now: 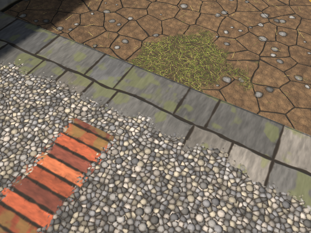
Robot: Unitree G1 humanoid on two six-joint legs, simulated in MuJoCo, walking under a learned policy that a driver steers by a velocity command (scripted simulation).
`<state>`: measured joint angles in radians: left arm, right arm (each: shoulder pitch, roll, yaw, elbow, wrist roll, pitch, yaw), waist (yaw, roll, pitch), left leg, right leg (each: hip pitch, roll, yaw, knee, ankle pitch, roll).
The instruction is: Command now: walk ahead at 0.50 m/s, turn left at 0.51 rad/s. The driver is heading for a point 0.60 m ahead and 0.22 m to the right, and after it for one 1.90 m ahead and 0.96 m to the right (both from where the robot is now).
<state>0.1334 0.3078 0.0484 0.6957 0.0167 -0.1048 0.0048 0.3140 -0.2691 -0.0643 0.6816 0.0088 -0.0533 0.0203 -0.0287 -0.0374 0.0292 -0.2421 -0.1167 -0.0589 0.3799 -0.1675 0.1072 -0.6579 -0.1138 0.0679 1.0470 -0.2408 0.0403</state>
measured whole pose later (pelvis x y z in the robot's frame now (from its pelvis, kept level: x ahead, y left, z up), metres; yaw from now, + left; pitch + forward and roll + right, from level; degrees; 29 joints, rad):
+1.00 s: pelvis +0.51 -0.03 +0.00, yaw -19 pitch +2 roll +1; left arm 0.23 0.33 0.08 0.64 -0.02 0.01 0.02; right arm 0.20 -0.26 -0.06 0.74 -0.02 -0.08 0.00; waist -0.02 -0.05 0.04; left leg -0.24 -0.01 0.06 0.38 -0.18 0.03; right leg -0.61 -0.03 0.05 1.08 -0.37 0.06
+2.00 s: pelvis +0.61 -0.06 +0.00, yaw -50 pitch +1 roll -1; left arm 0.20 0.28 0.06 0.61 -0.01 0.06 0.02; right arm 0.17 -0.26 -0.04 0.75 0.01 0.02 -0.02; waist -0.03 -0.01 0.04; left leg -0.25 0.05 0.05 0.48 -0.24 0.00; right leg -0.31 -0.01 0.04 0.67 -0.36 0.07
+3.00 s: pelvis +0.71 -0.16 -0.01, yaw -51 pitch -1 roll +0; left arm 0.14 0.25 0.05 0.77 0.00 0.01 0.03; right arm 0.19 -0.26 -0.01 0.91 -0.01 0.00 0.01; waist -0.02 0.00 0.04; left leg -0.09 -0.03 0.04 0.45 -0.35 0.04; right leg -0.26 -0.02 0.02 0.50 -0.22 0.02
